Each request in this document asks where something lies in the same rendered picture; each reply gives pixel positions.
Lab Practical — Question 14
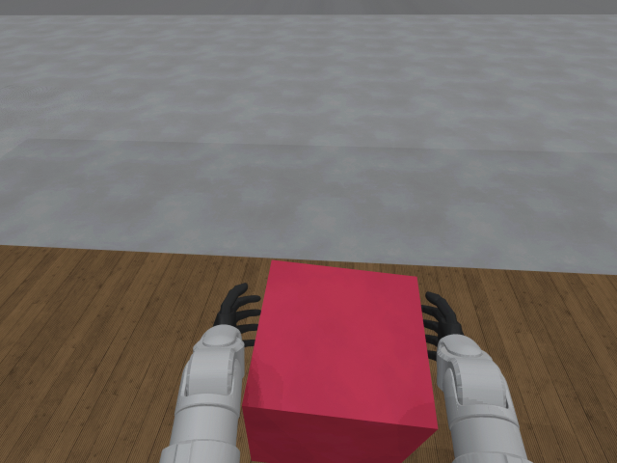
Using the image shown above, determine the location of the right robot hand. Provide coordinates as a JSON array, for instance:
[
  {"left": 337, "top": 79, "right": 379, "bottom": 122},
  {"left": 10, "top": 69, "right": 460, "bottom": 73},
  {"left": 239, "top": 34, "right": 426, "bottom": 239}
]
[{"left": 421, "top": 291, "right": 464, "bottom": 362}]

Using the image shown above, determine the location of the left robot hand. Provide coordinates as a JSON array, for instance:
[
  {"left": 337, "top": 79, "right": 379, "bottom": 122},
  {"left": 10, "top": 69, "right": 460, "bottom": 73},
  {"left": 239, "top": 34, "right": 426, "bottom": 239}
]
[{"left": 213, "top": 283, "right": 261, "bottom": 347}]

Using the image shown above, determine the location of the left robot forearm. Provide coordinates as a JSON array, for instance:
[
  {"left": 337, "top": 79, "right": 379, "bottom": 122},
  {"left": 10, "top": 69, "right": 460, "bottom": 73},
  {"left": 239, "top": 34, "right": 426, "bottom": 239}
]
[{"left": 159, "top": 324, "right": 245, "bottom": 463}]

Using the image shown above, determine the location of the right robot forearm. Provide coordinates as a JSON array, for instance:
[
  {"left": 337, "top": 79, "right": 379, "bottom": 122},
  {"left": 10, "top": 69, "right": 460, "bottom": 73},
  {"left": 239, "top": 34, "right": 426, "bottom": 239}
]
[{"left": 437, "top": 334, "right": 533, "bottom": 463}]

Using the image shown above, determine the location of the carton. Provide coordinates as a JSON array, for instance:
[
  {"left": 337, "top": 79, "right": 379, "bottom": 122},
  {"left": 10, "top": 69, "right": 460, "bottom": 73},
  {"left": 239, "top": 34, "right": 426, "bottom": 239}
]
[{"left": 242, "top": 260, "right": 438, "bottom": 463}]

